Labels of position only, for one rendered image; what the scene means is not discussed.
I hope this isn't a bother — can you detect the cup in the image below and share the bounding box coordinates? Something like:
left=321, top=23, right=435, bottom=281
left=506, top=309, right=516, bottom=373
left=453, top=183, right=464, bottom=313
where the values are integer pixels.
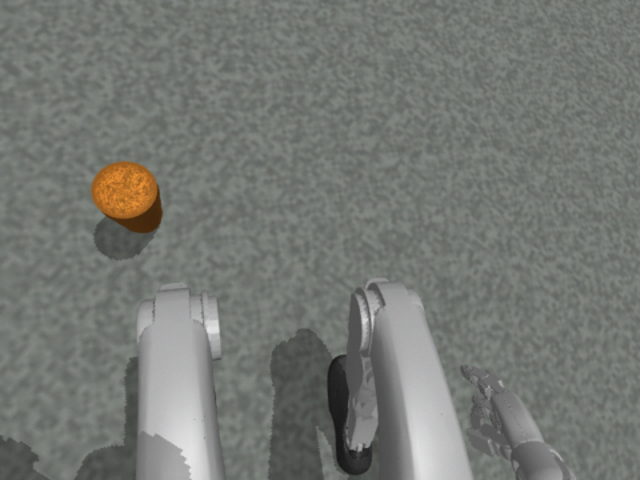
left=91, top=161, right=163, bottom=233

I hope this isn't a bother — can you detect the right robot arm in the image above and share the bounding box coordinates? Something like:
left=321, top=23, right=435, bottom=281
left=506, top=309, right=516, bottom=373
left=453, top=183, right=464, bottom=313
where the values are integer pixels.
left=510, top=441, right=576, bottom=480

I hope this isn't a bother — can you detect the right robot foot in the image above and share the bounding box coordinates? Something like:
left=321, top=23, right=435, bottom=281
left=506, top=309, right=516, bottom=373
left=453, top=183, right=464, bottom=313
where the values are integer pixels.
left=327, top=355, right=372, bottom=475

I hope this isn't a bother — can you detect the right robot hand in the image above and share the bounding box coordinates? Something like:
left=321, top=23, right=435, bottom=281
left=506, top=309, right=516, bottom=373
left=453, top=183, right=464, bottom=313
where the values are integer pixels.
left=460, top=365, right=545, bottom=462

